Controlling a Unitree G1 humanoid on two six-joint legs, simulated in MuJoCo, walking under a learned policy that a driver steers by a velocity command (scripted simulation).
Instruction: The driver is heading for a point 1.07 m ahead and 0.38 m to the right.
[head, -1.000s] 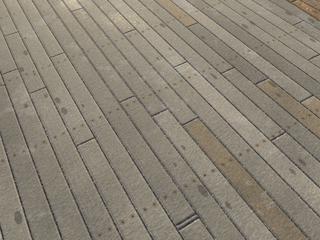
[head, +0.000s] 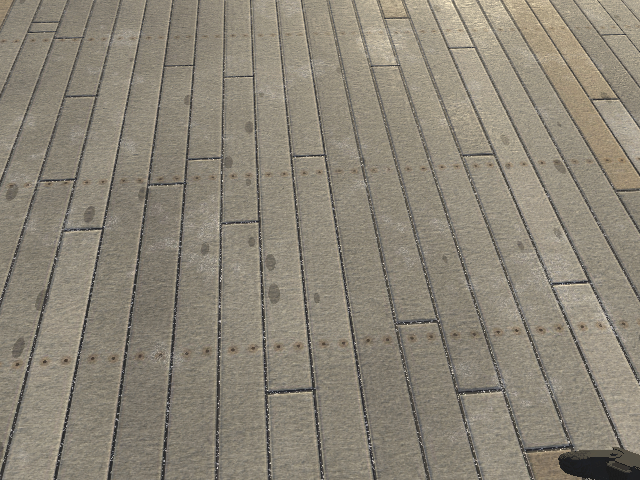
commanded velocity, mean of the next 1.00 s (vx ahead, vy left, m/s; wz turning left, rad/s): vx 0.97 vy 0.00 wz -0.72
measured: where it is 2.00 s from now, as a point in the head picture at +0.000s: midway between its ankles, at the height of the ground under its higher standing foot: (537, 259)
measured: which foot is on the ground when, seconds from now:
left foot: up 0.00-0.04, down 0.06-0.54, up 0.56-0.94, down 0.96-1.00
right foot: down 0.00-0.06, up 0.08-0.52, down 0.54-0.96, up 0.98-1.00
